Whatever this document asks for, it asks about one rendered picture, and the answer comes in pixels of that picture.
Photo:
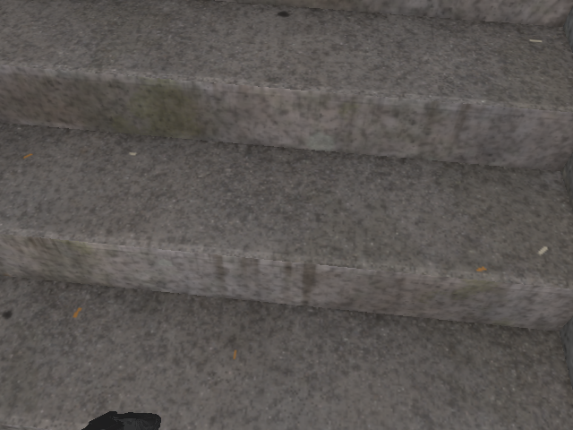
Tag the robot left hand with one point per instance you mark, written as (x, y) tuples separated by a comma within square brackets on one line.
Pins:
[(127, 421)]

